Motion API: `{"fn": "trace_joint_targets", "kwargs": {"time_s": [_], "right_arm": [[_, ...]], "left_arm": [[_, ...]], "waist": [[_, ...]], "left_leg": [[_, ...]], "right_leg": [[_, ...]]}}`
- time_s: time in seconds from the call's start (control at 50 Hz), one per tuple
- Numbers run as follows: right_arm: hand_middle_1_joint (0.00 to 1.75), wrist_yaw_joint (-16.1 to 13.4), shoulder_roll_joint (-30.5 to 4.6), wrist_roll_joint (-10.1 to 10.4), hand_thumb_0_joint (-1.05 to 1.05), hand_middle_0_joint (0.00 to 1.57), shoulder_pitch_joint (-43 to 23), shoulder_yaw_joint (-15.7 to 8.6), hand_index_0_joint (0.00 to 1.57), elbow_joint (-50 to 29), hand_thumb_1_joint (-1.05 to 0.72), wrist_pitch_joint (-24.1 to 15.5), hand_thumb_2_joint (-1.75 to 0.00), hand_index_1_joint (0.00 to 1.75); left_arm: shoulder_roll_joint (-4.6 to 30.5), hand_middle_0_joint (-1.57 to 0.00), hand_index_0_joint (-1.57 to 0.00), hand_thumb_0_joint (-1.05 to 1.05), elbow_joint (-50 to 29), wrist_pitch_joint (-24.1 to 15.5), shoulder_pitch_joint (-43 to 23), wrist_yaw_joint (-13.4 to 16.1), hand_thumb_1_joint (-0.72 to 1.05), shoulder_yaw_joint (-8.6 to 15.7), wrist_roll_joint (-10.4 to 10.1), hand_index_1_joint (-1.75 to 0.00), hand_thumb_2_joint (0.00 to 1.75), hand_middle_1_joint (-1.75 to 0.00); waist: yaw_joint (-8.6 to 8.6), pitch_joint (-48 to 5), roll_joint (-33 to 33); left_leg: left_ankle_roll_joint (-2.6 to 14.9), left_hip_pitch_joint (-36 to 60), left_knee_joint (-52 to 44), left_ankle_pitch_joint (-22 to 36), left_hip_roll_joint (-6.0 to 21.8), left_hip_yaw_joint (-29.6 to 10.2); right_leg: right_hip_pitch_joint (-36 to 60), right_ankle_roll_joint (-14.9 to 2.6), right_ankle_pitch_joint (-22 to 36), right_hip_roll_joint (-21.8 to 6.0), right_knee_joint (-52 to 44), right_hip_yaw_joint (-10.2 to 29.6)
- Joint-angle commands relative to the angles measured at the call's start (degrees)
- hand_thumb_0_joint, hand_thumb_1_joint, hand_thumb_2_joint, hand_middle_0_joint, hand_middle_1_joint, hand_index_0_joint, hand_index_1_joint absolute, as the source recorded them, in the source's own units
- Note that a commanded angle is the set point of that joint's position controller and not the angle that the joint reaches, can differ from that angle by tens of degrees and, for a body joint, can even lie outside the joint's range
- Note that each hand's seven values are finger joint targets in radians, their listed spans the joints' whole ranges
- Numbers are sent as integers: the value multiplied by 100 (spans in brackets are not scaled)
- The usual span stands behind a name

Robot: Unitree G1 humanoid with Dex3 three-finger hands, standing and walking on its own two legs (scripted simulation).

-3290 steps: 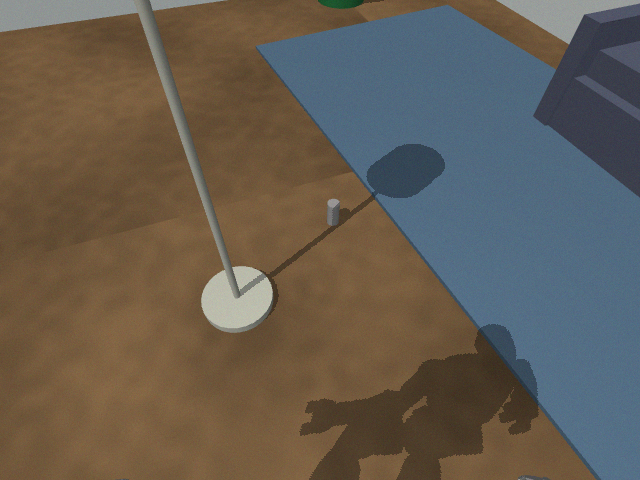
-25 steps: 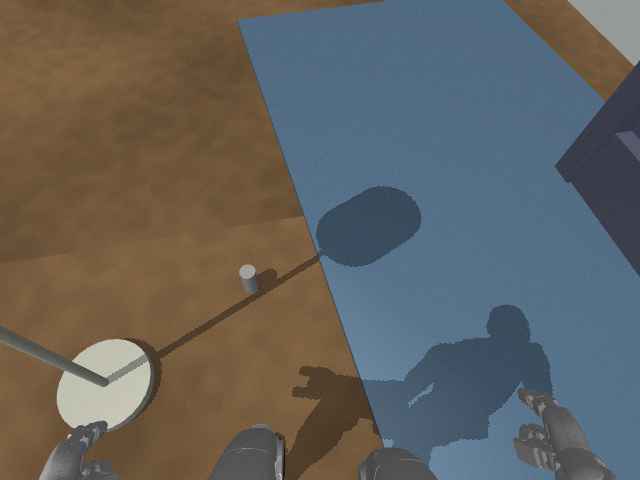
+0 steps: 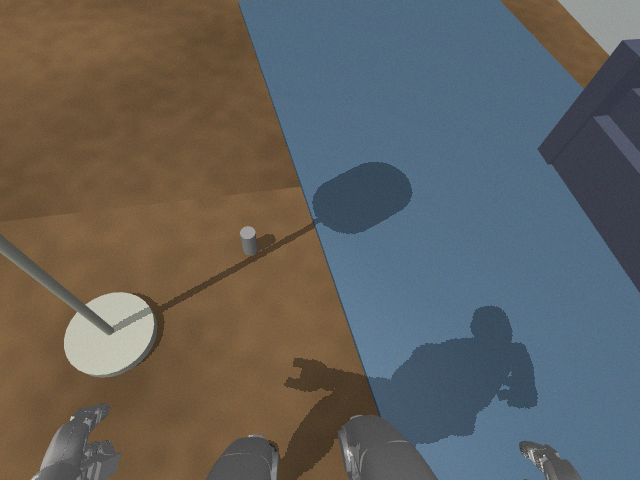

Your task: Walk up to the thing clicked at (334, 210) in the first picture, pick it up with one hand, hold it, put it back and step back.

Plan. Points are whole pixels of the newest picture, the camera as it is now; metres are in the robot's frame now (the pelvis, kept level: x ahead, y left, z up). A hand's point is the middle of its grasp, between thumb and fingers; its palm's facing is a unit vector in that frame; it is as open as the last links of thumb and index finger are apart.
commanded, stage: step back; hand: left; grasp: from above
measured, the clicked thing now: (249, 241) +0.81 +0.19 -0.71
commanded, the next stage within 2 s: stand in 1.88 s
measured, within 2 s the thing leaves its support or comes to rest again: neither
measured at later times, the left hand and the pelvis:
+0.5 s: hand out of the picture -0.05 +0.25 -0.16, palm faces +0.02 -0.92 -0.40, open 7.4 cm; pelvis -0.17 -0.02 -0.02, yaw +2 degrees
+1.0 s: hand out of the picture -0.25 +0.22 -0.16, palm faces +0.01 -0.93 -0.38, open 7.4 cm; pelvis -0.29 -0.05 -0.01, yaw -1 degrees
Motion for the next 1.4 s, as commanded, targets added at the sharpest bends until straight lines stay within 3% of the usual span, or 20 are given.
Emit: {"fn": "trace_joint_targets", "kwargs": {"time_s": [0.0, 0.08, 0.16, 0.2, 0.22, 0.28, 0.38, 0.44, 0.46, 0.5, 0.6, 0.78, 0.84, 0.9, 1.02, 1.1, 1.26, 1.3, 1.32, 1.38], "right_arm": [[30, -168, -1604, 6, 0, 20, 124, -512, 20, -533, -90, -153, -90, 30], [30, -123, -1766, -37, 0, 20, -74, -514, 20, -708, -90, -79, -90, 30], [30, -88, -1658, 44, 0, 20, -300, -465, 20, -775, -90, 59, -90, 30], [30, -169, -1186, 71, 0, 20, -346, -375, 20, -967, -90, 41, -90, 30], [30, -199, -1485, 51, 0, 20, -439, -512, 20, -911, -90, 75, -90, 30], [30, -134, -1450, 113, 0, 20, 164, -455, 20, -527, -90, 37, -90, 30], [30, -92, -1217, 36, 0, 20, 87, -353, 20, -576, -90, -82, -90, 30], [30, -85, -1207, -1, 0, 20, 608, -399, 20, -260, -90, -159, -90, 30], [30, -104, -1430, -54, 0, 20, 549, -473, 20, -259, -90, -189, -90, 30], [30, -73, -2519, -47, 0, 20, 199, -660, 20, -497, -90, -165, -90, 30], [30, -230, -1800, -27, 0, 20, -129, -494, 20, -497, -90, -221, -90, 30], [30, -24, -1691, -86, 0, 20, -145, -467, 20, -346, -90, 22, -90, 30], [30, -93, -1417, -28, 0, 20, -623, -435, 20, -567, -90, -36, -90, 30], [30, -18, -1335, 53, 0, 20, -167, -400, 20, -181, -90, -145, -90, 30], [30, 111, -1204, -3, 0, 20, 115, -405, 20, 127, -90, -300, -90, 30], [30, 99, -2011, -49, 0, 20, 118, -610, 20, 162, -90, -380, -90, 30], [30, 95, -1252, 62, 0, 20, -383, -347, 20, 153, -90, -230, -90, 30], [30, 47, -805, 75, 0, 20, -387, -227, 20, 59, -90, -190, -90, 30], [30, 16, -1149, 37, 0, 20, -294, -336, 20, 203, -90, -191, -90, 30], [30, 74, -1117, 58, 0, 20, -77, -313, 20, 437, -90, -264, -90, 30]], "left_arm": [[915, -20, -20, 0, -474, -122, 245, 58, 90, 296, 69, -30, 90, -30], [932, -20, -20, 0, -354, -139, 450, 18, 90, 317, 58, -30, 90, -30], [978, -20, -20, 0, 111, -180, 1285, -49, 90, 375, 146, -30, 90, -30], [2044, -20, -20, 0, -307, -191, 672, -46, 90, 613, 222, -30, 90, -30], [2132, -20, -20, 0, -481, -213, 161, 4, 90, 593, 198, -30, 90, -30], [1391, -20, -20, 0, -604, -278, -784, 80, 90, 362, 236, -30, 90, -30], [1338, -20, -20, 0, -549, -220, -26, 129, 90, 315, 255, -30, 90, -30], [1208, -20, -20, 0, -602, -89, -20, 94, 90, 222, 90, -30, 90, -30], [947, -20, -20, 0, -610, -45, 185, 77, 90, 148, 82, -30, 90, -30], [1141, -20, -20, 0, -666, -26, -220, 144, 90, 247, 71, -30, 90, -30], [1061, -20, -20, 0, -350, 44, 368, 53, 90, 325, 57, -30, 90, -30], [969, -20, -20, 0, 607, -335, 1238, -78, 90, 337, 128, -30, 90, -30], [2093, -20, -20, 0, 144, -394, 429, -20, 90, 538, 267, -30, 90, -30], [1461, -20, -20, 0, 97, -554, -95, 6, 90, 334, 238, -30, 90, -30], [1444, -20, -20, 0, 263, -500, 140, -60, 90, 227, 154, -30, 90, -30], [1313, -20, -20, 0, 495, -432, 275, -16, 90, 168, 20, -30, 90, -30], [974, -20, -20, 0, 1002, -614, 965, -9, 90, 160, 110, -30, 90, -30], [1679, -20, -20, 0, 894, -676, 799, 57, 90, 291, 183, -30, 90, -30], [1777, -20, -20, 0, 700, -682, 215, 41, 90, 283, 198, -30, 90, -30], [1345, -20, -20, 0, 643, -749, -77, 57, 90, 153, 144, -30, 90, -30]], "waist": [[-151, -1373, 850], [-85, -1488, 1264], [261, -1643, 1041], [352, -1038, -1308], [309, -656, -1206], [-235, -489, -763], [177, -986, -1105], [-7, -1330, -672], [127, -1425, -46], [-181, -1367, 1455], [186, -1410, 665], [245, -1148, 895], [454, -402, -761], [39, -349, -385], [46, -699, -710], [14, -845, 828], [421, -1224, 603], [439, -937, -866], [273, -629, -660], [111, -590, -578]], "left_leg": [[1299, 1534, -592, 3036, 1526, -1386], [1209, 984, -669, 2356, 1564, -1294], [378, -578, -77, 369, 877, -740], [-286, -1703, 2235, -2091, -617, -336], [-335, -1222, 3286, -2070, -280, -862], [-301, -721, 3663, -1240, -557, -675], [-259, -772, 1182, -1548, -147, -53], [-187, 332, -1192, 260, -244, 351], [18, 885, -1266, 914, 396, -703], [1549, 97, -1431, 2084, 2436, -3313], [1204, 504, -735, 2452, 1643, -1606], [504, -600, -402, -1588, 798, -600], [-338, -1375, 2042, -1851, -28, -839], [-320, -1081, 2185, -948, -189, -525], [-234, 699, -672, -581, -177, 256], [1175, 421, -2076, -2526, 1791, -3178], [213, -487, -642, -175, 671, -867], [-199, -1459, 867, -1460, -340, -356], [-282, -904, 1321, -1716, 66, -404], [-241, -698, 867, -1158, 162, -225]], "right_leg": [[-300, 189, -83, -222, -599, 88], [477, 108, 111, -447, -1932, -467], [2170, -266, 1327, -544, -4250, -653], [786, -1478, 476, -2879, -5273, 2215], [-363, -1870, 358, -3300, -5546, 2570], [-395, -1188, 1994, -2038, -4656, 476], [1614, -1036, 3565, -1982, -3896, 309], [1608, -678, 3523, -1666, -2831, -17], [863, -432, 2643, -1368, -2324, -169], [153, -51, -728, -459, -461, -311], [-123, -53, 46, -222, 624, 362], [2026, -245, 795, -309, -4614, -902], [-109, -1544, -2420, -3006, -5828, 2828], [413, -1019, 121, -1942, -5016, 963], [599, -776, 1070, -1796, -4234, 341], [202, -165, -268, -848, -1813, -515], [2366, -227, 1413, -648, -4551, -865], [2118, -886, -123, -2479, -5679, 1728], [1159, -1331, -244, -2967, -5599, 1947], [1454, -1049, 1636, -2311, -5099, 659]]}}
